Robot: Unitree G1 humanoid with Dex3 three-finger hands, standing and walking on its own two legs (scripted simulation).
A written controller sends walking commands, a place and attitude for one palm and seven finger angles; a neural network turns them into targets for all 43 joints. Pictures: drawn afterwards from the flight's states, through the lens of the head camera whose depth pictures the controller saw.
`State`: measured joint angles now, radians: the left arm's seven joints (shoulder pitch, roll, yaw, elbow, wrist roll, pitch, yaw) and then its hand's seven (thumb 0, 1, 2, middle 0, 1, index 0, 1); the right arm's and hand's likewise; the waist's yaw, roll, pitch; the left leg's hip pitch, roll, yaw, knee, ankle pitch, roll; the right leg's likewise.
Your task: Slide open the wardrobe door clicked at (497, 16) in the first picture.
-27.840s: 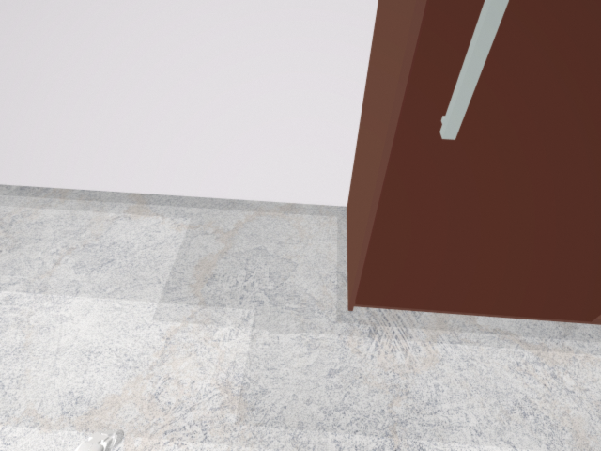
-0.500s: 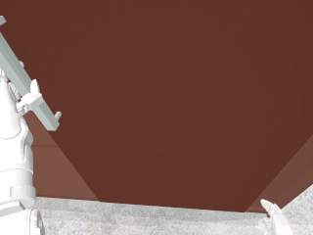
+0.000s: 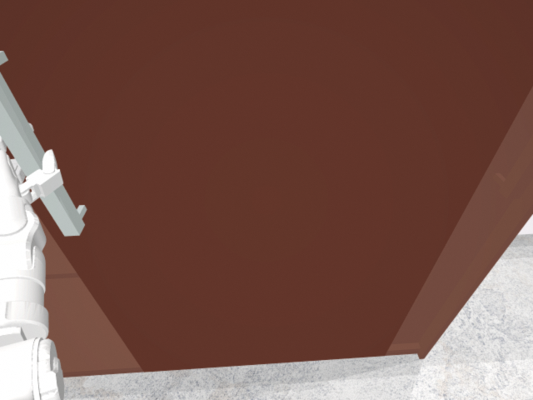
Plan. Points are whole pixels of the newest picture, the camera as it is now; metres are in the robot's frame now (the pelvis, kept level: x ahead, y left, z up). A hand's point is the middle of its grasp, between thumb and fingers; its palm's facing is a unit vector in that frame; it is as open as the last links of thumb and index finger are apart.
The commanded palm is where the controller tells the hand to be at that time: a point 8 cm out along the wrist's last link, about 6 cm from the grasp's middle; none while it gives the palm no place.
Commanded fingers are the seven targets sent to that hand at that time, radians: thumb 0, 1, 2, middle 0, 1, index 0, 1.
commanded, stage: stop walking and hold the door there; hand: left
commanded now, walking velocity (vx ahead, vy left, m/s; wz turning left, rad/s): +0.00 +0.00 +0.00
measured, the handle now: (41, 155) +0.42 +0.36 +0.20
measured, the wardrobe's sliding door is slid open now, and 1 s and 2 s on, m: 0.69 0.69 0.69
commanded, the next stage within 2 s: loosen the grip on the handle in 1.44 s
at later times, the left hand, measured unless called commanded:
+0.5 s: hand (46, 174) +0.38 +0.33 +0.20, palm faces +0.53 -0.82 -0.20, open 7.4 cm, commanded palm +0.34 +0.36 +0.16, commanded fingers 0.00 0.90 0.90 -0.45 -1.40 -0.45 -1.40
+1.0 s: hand (45, 176) +0.37 +0.33 +0.20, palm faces +0.40 -0.90 -0.15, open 7.3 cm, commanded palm +0.35 +0.35 +0.16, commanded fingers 0.00 0.90 0.90 -0.45 -1.40 -0.45 -1.40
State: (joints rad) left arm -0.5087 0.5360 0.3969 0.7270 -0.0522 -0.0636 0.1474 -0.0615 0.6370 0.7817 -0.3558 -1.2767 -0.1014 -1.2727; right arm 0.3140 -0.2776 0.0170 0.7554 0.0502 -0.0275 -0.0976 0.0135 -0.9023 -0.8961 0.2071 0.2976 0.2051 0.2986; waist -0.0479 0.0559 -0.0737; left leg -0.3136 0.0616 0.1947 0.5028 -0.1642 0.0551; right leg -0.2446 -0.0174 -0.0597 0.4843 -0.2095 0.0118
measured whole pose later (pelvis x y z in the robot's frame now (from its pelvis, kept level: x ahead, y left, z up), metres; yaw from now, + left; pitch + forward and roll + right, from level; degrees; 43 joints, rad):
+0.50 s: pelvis +0.01 +0.02 +0.00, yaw +3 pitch -1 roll -1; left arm -0.56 0.47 0.31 0.75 -0.04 -0.12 0.12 -0.10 0.57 0.81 -0.41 -1.33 -0.15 -1.31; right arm 0.32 -0.35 -0.04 0.75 0.05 0.01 -0.09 0.01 -0.90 -0.90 0.20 0.30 0.20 0.30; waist 0.00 0.07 -0.07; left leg -0.37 0.00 0.08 0.69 -0.36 -0.01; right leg -0.26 -0.09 -0.08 0.55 -0.26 0.04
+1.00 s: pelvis -0.02 +0.08 +0.00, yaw +4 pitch -2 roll -1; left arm -0.62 0.35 0.19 0.56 -0.08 -0.05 0.13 -0.09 0.65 0.75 -0.39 -1.37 -0.11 -1.30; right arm 0.22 -0.22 0.07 0.72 0.05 -0.03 -0.07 0.01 -0.90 -0.90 0.21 0.30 0.21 0.30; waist 0.03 0.06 0.03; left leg -0.33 0.02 0.13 0.53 -0.18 0.05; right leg -0.23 0.01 -0.11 0.55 -0.29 -0.04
